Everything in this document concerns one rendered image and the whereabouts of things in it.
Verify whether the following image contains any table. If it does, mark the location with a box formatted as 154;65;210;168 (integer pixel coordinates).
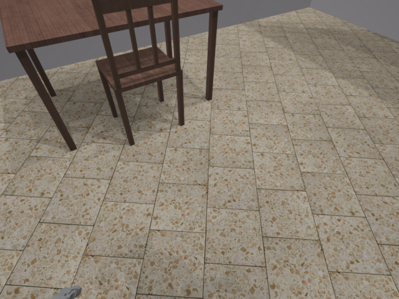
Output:
0;0;223;151

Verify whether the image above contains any chair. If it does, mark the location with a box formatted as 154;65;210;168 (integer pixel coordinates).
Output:
91;0;185;146

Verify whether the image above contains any left robot hand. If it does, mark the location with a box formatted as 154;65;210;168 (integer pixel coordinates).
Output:
50;286;82;299

